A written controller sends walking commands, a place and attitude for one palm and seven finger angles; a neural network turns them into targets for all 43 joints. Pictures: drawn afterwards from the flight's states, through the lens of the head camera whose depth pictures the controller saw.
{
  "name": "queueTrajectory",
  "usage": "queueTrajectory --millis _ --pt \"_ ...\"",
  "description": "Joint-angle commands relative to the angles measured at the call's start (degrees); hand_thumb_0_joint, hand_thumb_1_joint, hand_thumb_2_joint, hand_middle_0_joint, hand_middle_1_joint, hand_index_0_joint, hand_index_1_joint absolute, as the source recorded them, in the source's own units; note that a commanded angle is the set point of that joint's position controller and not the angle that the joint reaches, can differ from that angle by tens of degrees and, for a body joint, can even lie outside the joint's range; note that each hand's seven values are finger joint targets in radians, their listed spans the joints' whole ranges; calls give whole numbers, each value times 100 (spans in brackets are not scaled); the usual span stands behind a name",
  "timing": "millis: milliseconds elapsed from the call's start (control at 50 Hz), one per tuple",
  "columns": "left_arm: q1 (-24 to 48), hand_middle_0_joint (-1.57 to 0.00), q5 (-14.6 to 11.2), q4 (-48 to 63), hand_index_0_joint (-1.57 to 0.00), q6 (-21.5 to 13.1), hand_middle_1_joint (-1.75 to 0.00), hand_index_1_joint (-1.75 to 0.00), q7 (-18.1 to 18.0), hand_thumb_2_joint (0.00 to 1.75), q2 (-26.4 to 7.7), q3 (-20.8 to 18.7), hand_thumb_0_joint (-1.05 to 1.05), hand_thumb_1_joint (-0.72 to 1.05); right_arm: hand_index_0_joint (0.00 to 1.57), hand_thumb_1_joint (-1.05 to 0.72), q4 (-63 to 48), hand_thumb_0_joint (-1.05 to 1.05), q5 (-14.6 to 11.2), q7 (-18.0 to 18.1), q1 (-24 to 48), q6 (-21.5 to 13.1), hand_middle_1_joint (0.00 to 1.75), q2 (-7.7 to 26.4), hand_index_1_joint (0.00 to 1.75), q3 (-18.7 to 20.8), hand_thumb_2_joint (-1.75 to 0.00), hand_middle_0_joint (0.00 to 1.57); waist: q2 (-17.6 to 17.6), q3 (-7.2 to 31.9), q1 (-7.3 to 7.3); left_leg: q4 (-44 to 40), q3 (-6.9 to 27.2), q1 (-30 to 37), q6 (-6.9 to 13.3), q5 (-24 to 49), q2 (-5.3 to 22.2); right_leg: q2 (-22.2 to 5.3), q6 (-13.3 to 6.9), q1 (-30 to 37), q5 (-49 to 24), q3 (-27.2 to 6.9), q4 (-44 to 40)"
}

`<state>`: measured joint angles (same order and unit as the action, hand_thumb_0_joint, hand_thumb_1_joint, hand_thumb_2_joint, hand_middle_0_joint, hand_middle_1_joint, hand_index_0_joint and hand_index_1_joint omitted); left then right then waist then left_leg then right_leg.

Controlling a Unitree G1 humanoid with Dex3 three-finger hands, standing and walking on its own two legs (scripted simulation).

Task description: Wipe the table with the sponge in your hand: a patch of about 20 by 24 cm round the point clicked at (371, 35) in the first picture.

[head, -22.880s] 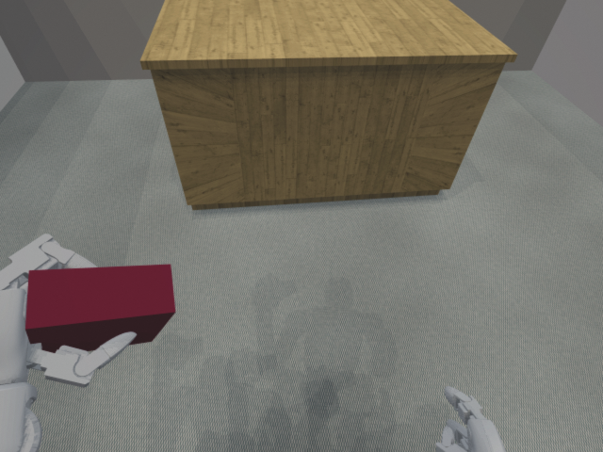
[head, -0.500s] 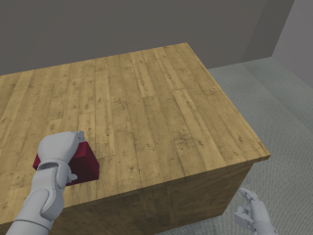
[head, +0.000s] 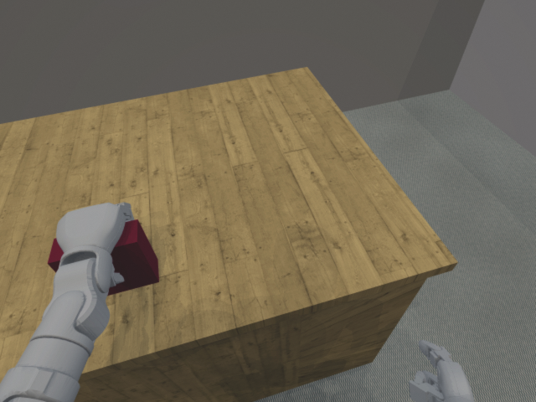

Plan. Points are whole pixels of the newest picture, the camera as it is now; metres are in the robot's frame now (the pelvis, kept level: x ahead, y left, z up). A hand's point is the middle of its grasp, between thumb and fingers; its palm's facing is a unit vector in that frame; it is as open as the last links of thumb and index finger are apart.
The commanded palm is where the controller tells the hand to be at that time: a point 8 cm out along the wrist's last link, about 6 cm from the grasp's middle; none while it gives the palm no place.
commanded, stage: wipe forward along the first lane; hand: left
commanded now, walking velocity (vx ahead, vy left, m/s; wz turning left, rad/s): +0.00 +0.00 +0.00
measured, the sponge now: (114, 267) +0.30 +0.31 +0.01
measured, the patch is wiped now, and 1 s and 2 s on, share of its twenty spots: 0.15 0.50 0.65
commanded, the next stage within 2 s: slide across to the middle lane in 0.94 s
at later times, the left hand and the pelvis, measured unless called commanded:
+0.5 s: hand (113, 223) +0.36 +0.32 +0.05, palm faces -0.14 +0.01 -0.99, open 9.4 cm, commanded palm +0.35 +0.31 +0.09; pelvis -0.01 +0.00 -0.01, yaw +0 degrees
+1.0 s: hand (111, 201) +0.41 +0.34 +0.05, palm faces -0.15 +0.02 -0.99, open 9.4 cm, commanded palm +0.40 +0.33 +0.09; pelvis -0.01 +0.01 -0.01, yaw -1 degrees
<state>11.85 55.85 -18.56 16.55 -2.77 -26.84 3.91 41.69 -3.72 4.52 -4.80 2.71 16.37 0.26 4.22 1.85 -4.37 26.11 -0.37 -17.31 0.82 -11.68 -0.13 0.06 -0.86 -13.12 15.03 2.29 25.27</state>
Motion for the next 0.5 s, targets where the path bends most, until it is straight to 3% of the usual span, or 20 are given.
queueTrajectory --millis 0,60,80,100,120,160,200,220,300,340,380,400,440,480 --pt "1857 -120 209 514 -120 -98 -160 -160 -163 130 -1424 -668 0 10 20 -90 -803 0 15 52 674 -252 30 675 30 203 -90 20 -243 1299 75 -88 223 896 197 1068 -128 96 -309 -124 -1245 -295 -323" --pt "1926 -120 221 156 -120 -202 -160 -160 -154 130 -1125 -433 0 10 20 -90 -784 0 10 31 542 -227 30 667 30 220 -90 20 -484 1342 150 -13 207 816 192 1117 -109 85 -277 -206 -1366 -217 -271" --pt "1909 -120 194 129 -120 -236 -160 -160 -164 130 -1159 -481 0 10 20 -90 -790 0 12 28 486 -213 30 680 30 239 -90 20 -459 1435 130 13 197 806 196 1151 -113 76 -274 -159 -1457 -225 -243" --pt "2059 -120 204 84 -120 -280 -160 -160 -187 130 -1414 -702 0 10 20 -90 -772 0 5 36 476 -212 30 710 30 237 -90 20 -460 1454 138 6 219 773 196 1121 -104 93 -295 -174 -1411 -260 -224" --pt "2122 -120 228 -111 -120 -287 -160 -160 -192 130 -1214 -496 0 10 20 -90 -777 0 7 37 419 -198 30 687 30 231 -90 20 -420 1364 178 27 186 692 206 1029 -123 80 -271 -246 -1297 -185 -231" --pt "2256 -120 252 -326 -120 -328 -160 -160 -213 130 -1147 -435 0 10 20 -90 -740 0 0 24 356 -183 30 697 30 246 -90 20 -566 1293 223 50 185 638 202 952 -101 80 -257 -386 -1259 -201 -238" --pt "2397 -120 291 -554 -120 -357 -160 -160 -251 130 -1525 -754 0 10 20 -90 -690 0 -12 25 295 -160 30 758 30 257 -90 20 -612 1286 206 71 204 536 206 909 -105 91 -284 -398 -1246 -249 -203" --pt "2579 -120 297 -623 -120 -379 -160 -160 -243 130 -1254 -448 0 10 20 -90 -721 0 -12 27 230 -152 30 730 30 244 -90 20 -524 1338 287 93 164 507 218 855 -117 75 -251 -432 -1177 -179 -192" --pt "2869 -120 355 -1149 -120 -452 -160 -160 -266 130 -1574 -667 0 10 20 -90 -648 0 -33 27 102 -110 30 788 30 250 -90 20 -620 1296 308 119 172 314 217 681 -115 73 -248 -554 -1038 -229 -183" --pt "3109 -120 427 -1385 -120 -507 -160 -160 -271 130 -1456 -469 0 10 20 -90 -650 0 -34 17 0 -87 30 762 30 251 -90 20 -531 1246 374 147 174 253 216 545 -111 71 -233 -710 -814 -160 -160" --pt "3192 -120 438 -1554 -120 -576 -160 -160 -294 130 -1538 -524 0 10 20 -90 -623 0 -31 5 -96 -78 30 782 30 286 -90 20 -535 1417 375 203 162 259 232 562 -99 69 -233 -686 -875 -205 -144" --pt "3231 -120 420 -1523 -120 -642 -160 -160 -307 130 -1794 -752 0 10 20 -90 -631 0 -41 15 -129 -70 30 806 30 295 -90 20 -471 1610 327 208 177 243 232 632 -108 74 -253 -551 -957 -234 -109" --pt "3261 -120 440 -1767 -120 -696 -160 -160 -327 130 -1687 -622 0 10 20 -90 -636 0 -37 16 -215 -43 30 785 30 295 -90 20 -499 1552 384 265 140 156 243 600 -109 67 -223 -607 -969 -210 -102" --pt "3470 -120 459 -1968 -120 -753 -160 -160 -360 130 -1837 -691 0 10 20 -90 -592 0 -37 8 -285 -14 30 826 30 297 -90 20 -579 1469 433 261 152 21 233 512 -86 70 -209 -698 -904 -219 -91"
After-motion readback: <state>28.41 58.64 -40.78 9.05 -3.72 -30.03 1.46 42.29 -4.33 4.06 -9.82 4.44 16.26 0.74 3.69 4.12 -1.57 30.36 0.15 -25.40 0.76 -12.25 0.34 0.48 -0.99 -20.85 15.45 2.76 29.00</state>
